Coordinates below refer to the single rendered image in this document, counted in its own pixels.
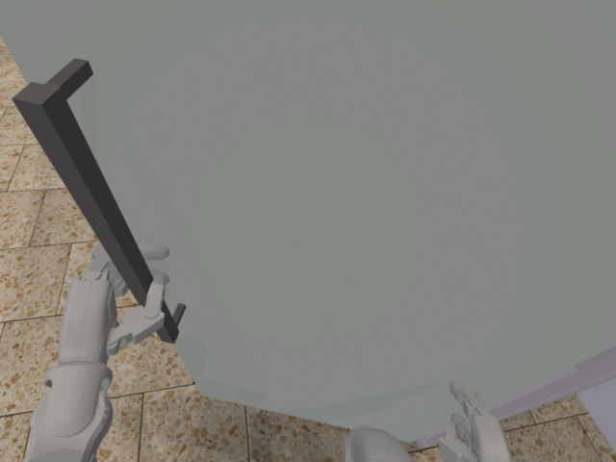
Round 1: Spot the left robot hand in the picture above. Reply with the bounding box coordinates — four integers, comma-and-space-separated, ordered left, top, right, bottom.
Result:
58, 236, 169, 366

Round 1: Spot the right robot thigh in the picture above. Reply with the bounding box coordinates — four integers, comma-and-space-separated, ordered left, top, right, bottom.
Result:
342, 427, 415, 462

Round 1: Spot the handle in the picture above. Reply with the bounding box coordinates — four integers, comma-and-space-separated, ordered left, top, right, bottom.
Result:
12, 58, 186, 344

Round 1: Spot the robot left forearm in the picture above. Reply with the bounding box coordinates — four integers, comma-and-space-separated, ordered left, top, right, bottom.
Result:
21, 362, 113, 462

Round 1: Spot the right robot hand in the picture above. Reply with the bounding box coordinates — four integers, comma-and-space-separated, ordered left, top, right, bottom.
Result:
439, 380, 513, 462

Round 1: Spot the fridge door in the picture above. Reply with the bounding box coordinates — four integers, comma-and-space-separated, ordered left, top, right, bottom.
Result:
0, 0, 616, 443

